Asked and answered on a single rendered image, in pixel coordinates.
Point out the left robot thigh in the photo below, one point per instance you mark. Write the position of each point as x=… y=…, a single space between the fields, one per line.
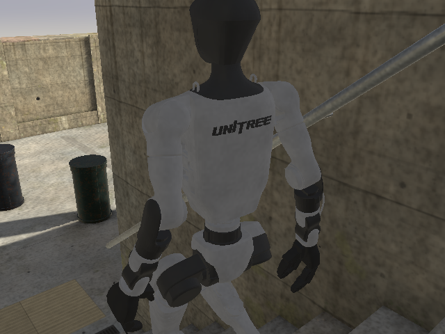
x=175 y=282

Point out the robot left forearm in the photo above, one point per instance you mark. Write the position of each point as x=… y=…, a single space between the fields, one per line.
x=144 y=258

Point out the robot head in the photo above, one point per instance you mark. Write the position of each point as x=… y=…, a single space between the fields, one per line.
x=223 y=30

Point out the robot right hand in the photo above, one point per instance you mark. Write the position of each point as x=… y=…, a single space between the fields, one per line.
x=291 y=260

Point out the left robot upper arm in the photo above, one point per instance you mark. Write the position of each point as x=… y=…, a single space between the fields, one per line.
x=163 y=124

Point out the right robot upper arm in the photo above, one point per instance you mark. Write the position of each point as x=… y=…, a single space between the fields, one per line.
x=303 y=171

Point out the robot right forearm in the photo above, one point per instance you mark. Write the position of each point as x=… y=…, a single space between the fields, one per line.
x=307 y=213

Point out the robot left hand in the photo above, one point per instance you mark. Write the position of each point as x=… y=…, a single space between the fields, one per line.
x=125 y=307

